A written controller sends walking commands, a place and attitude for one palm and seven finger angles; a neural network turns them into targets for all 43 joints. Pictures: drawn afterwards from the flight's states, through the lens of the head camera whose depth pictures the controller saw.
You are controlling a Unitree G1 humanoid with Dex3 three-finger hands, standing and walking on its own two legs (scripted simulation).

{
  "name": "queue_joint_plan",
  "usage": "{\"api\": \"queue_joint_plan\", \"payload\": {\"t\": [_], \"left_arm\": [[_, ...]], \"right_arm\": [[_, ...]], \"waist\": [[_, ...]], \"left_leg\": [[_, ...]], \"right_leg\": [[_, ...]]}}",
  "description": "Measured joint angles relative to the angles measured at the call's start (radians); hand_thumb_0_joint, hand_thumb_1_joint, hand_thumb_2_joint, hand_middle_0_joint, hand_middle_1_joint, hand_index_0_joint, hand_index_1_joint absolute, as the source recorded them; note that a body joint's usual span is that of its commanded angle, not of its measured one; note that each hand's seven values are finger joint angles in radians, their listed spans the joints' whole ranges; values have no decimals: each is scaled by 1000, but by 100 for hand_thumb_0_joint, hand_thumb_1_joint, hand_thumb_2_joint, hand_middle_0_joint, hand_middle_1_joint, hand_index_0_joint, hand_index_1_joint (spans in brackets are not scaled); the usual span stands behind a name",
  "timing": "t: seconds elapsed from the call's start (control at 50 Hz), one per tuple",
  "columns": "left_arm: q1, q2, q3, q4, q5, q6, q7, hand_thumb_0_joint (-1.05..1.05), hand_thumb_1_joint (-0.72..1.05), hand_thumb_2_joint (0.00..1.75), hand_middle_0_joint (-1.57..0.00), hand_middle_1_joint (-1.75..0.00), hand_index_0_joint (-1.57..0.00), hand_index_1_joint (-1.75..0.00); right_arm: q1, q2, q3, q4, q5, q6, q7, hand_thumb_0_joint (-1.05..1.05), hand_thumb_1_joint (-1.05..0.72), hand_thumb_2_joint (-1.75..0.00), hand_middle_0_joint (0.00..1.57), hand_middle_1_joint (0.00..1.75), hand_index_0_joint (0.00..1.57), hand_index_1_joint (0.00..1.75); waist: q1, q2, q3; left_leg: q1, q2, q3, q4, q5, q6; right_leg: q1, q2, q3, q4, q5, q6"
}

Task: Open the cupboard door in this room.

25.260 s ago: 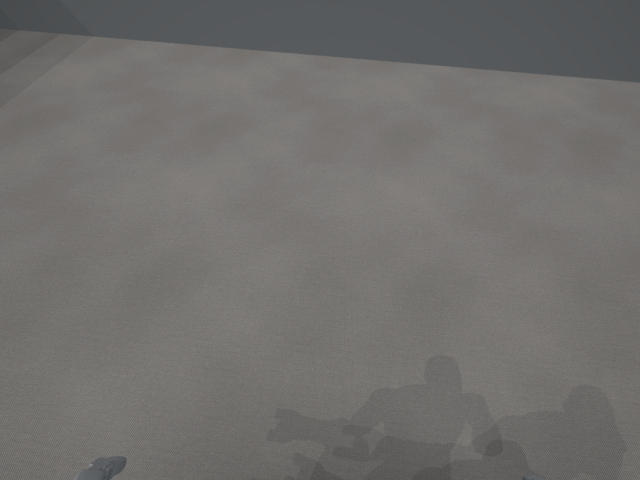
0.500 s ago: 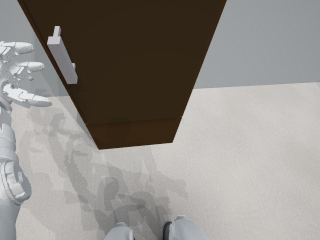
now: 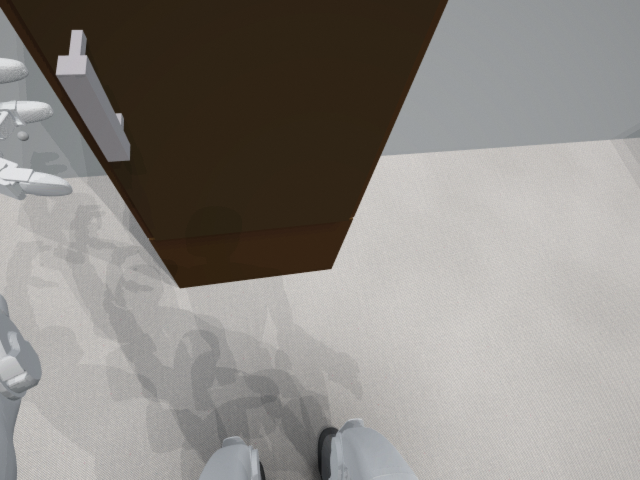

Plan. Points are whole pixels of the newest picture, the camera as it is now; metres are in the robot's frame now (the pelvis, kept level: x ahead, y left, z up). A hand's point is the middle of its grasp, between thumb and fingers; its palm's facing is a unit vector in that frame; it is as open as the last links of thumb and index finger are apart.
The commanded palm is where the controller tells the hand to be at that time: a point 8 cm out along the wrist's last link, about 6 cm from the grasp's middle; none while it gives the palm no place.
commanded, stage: move the hooked fingers beside the handle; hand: left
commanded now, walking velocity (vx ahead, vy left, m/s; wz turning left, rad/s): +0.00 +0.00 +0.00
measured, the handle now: (99, 100) +0.54 +0.22 +0.08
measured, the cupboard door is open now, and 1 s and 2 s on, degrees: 0 0 0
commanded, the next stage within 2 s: slide the fingers in behind the handle in 0.48 s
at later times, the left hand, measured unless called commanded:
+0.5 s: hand (16, 150) +0.46 +0.29 +0.09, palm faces +0.10 -0.99 +0.01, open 14.0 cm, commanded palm +0.44 +0.32 +0.09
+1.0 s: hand (58, 141) +0.48 +0.25 +0.09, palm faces +0.08 -1.00 +0.00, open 14.0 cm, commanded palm +0.45 +0.29 +0.08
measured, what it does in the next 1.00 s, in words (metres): stands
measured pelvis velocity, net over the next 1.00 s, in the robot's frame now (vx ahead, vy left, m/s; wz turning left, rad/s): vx -0.01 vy -0.01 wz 0.01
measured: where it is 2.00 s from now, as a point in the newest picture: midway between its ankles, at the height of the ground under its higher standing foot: outside the picture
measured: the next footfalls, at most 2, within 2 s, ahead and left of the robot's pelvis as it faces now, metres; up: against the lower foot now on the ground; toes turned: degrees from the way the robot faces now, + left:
none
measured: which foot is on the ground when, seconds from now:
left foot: down 0.00-1.00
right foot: down 0.00-1.00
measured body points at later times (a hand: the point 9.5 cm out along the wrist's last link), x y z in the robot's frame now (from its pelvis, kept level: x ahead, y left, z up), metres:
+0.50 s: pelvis +0.00 +0.00 +0.00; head +0.11 +0.03 +0.43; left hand +0.45 +0.34 +0.09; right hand +0.04 -0.27 -0.10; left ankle -0.02 +0.08 -0.69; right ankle +0.03 -0.13 -0.69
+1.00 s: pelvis -0.01 -0.01 +0.00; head +0.11 +0.02 +0.43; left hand +0.47 +0.31 +0.09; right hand -0.01 -0.28 -0.10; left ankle -0.02 +0.08 -0.69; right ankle +0.02 -0.13 -0.69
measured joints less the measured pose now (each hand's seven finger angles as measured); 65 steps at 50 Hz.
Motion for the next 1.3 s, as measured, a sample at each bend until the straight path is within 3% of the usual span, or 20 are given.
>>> {"api": "queue_joint_plan", "payload": {"t": [0.42, 0.76, 1.04, 1.3], "left_arm": [[54, -85, -57, -32, -30, -21, 18, -1, -50, 30, -30, -120, -30, -120], [-29, -50, -71, 27, -15, -19, 34, -1, -50, 30, -30, -120, -30, -120], [9, -102, -68, -14, -7, -26, 90, -1, -50, 30, -30, -120, -30, -120], [8, -165, -110, -32, -4, -37, 138, -1, -50, 30, -30, -120, -30, -120]], "right_arm": [[-68, 12, -1, -9, 9, -2, 8, 0, -90, -90, 21, 30, 21, 30], [-50, -2, 8, 13, 9, -23, -9, 0, -90, -90, 20, 30, 21, 30], [-20, 8, 1, 13, 7, -19, 4, 0, -90, -90, 20, 30, 21, 30], [-43, 15, -8, 12, 3, -25, 14, 0, -90, -90, 20, 30, 21, 30]], "waist": [[43, 5, -16], [16, 0, 5], [9, 6, -2], [23, 11, -12]], "left_leg": [[55, -10, -11, -5, -3, 0], [13, -9, -18, 14, 13, -7], [33, -3, -3, -6, 14, -9], [41, -8, -6, -10, 7, -11]], "right_leg": [[58, -9, -9, 1, -12, 1], [16, -9, -16, 24, 0, -10], [26, -2, 0, 12, 2, -12], [30, -6, -1, 17, -11, -11]]}}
